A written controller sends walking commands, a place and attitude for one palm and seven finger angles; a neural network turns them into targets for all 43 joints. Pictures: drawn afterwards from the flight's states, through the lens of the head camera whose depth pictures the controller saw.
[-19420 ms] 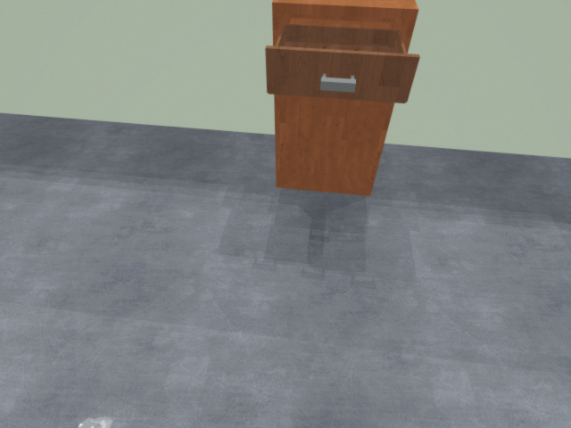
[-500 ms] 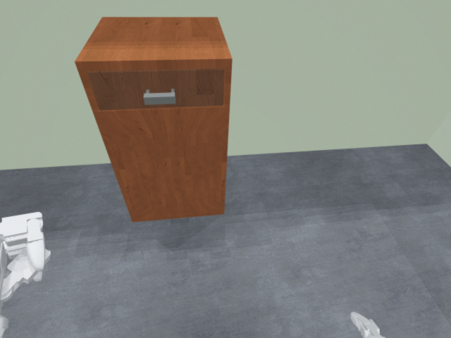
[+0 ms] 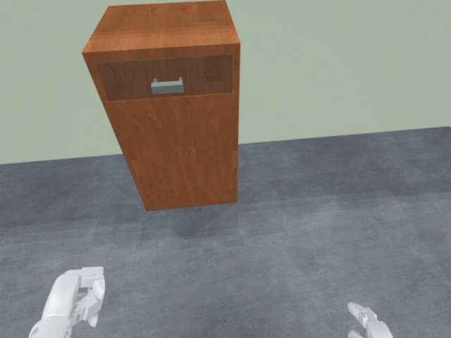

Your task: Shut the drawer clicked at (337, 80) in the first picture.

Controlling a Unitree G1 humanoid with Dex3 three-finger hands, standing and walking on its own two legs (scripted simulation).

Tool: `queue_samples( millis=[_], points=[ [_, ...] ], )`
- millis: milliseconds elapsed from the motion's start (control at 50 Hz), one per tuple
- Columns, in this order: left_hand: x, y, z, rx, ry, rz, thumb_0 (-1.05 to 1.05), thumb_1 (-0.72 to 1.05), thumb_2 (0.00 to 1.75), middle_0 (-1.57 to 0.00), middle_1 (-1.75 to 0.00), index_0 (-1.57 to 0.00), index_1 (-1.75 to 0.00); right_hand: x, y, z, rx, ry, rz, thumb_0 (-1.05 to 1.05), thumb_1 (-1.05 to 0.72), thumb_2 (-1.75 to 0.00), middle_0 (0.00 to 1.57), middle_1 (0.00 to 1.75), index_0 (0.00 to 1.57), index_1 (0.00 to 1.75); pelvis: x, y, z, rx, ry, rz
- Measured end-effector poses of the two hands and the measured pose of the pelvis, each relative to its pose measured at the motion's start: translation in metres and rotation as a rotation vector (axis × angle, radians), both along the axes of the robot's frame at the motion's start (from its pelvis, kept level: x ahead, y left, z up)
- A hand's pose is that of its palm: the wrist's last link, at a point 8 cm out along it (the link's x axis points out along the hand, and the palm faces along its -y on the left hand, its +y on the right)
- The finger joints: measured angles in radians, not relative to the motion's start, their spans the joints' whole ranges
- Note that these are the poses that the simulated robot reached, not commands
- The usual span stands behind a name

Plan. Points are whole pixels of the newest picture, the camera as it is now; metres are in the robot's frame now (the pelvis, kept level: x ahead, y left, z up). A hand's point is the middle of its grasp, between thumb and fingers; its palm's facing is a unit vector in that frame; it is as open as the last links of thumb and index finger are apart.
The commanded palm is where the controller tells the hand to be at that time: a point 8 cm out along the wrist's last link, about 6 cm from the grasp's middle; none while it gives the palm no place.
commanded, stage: let the arm hang, fingers relaxed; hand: left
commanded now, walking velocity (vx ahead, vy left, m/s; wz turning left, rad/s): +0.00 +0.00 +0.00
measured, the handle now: (167, 83) +0.86 +0.25 +0.01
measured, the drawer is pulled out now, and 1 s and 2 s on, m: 0.00 0.00 0.00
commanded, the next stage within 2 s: look to check the result in 0.96 s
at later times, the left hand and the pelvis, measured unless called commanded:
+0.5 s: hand out of the picture -0.08 +0.18 -0.15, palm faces +0.03 -0.97 -0.23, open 6.0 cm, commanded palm none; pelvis +0.01 +0.00 +0.01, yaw +0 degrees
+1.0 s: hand out of the picture +0.00 +0.12 -0.17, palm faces +0.04 -0.99 -0.14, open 7.4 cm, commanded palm none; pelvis +0.02 -0.02 +0.01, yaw +0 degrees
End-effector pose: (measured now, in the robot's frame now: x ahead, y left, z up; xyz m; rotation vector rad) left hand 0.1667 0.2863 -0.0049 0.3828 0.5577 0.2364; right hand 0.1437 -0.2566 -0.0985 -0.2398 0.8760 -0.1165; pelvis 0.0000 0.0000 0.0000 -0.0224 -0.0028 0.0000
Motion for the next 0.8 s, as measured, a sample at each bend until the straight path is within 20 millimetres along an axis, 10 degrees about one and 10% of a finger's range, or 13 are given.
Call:
queue_samples(
  millis=[140,400,540,800],
  points=[
    [-0.103,-0.061,-0.131,-0.261,0.616,0.041,0.01,0.91,0.9,-1.13,-1.34,-1.13,-1.33,-0.064,-0.008,-0.004,-0.051,0.226,-0.087,0.01,-0.91,-0.9,0.2,0.3,0.2,0.3,0.002,-0.004,0.003,-0.001,-0.022,0.002],
    [-0.237,-0.047,-0.12,-0.252,0.978,0.253,0.01,0.91,0.9,-0.64,-0.8,-0.64,-0.81,-0.157,0.03,-0.029,0.058,0.561,-0.148,0.01,-0.91,-0.9,0.2,0.3,0.2,0.3,0.006,-0.003,0.014,0.0,-0.023,0.008],
    [-0.24,-0.062,-0.117,-0.256,0.984,0.255,0.01,0.91,0.9,-0.38,-0.51,-0.38,-0.51,-0.164,0.047,-0.04,0.127,0.567,-0.159,0.01,-0.91,-0.9,0.2,0.3,0.2,0.3,0.007,-0.005,0.014,0.009,-0.03,-0.002],
    [-0.185,-0.109,-0.131,-0.338,0.85,0.179,0.0,0.91,0.9,-0.21,-0.32,-0.21,-0.31,-0.164,0.045,-0.04,0.142,0.546,-0.187,0.01,-0.91,-0.9,0.2,0.3,0.19,0.3,0.011,-0.017,0.013,0.016,-0.034,-0.007]
  ],
)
